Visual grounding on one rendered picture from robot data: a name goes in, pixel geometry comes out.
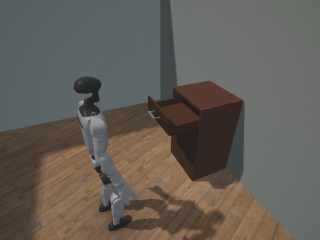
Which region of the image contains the right robot shin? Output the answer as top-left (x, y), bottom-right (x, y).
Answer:
top-left (111, 198), bottom-right (125, 225)

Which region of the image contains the robot right hand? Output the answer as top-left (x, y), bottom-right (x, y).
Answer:
top-left (118, 185), bottom-right (137, 206)

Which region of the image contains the drawer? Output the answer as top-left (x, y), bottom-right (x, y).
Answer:
top-left (147, 95), bottom-right (200, 136)

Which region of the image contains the robot right upper arm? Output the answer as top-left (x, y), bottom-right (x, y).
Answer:
top-left (89, 117), bottom-right (111, 165)

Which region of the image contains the cabinet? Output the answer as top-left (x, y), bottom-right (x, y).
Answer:
top-left (170, 80), bottom-right (244, 181)

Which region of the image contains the handle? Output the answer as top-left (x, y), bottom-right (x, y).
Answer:
top-left (147, 110), bottom-right (160, 121)

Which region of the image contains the robot left upper arm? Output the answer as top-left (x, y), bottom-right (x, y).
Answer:
top-left (78, 100), bottom-right (84, 107)

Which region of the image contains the right robot forearm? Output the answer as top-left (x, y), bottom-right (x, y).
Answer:
top-left (99, 155), bottom-right (126, 191)

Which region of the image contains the left robot shin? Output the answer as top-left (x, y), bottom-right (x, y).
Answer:
top-left (101, 184), bottom-right (113, 207)

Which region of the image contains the robot shin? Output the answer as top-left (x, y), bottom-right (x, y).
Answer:
top-left (111, 198), bottom-right (125, 225)
top-left (101, 184), bottom-right (113, 207)

